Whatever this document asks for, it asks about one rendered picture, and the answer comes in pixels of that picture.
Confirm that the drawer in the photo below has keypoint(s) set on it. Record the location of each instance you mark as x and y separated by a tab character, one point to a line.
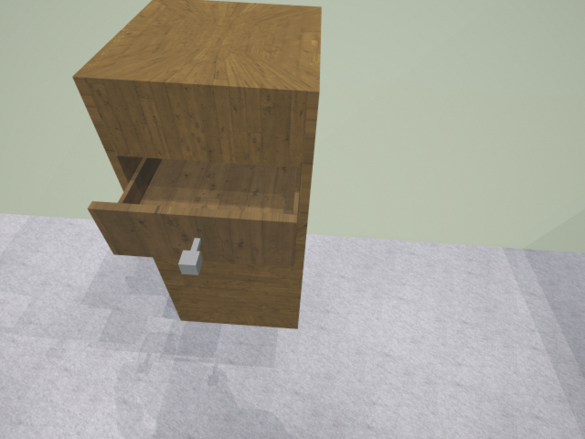
242	213

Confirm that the cabinet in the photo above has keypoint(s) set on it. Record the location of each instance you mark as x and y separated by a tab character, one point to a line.
215	81

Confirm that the handle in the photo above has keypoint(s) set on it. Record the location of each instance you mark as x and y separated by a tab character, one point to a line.
190	261

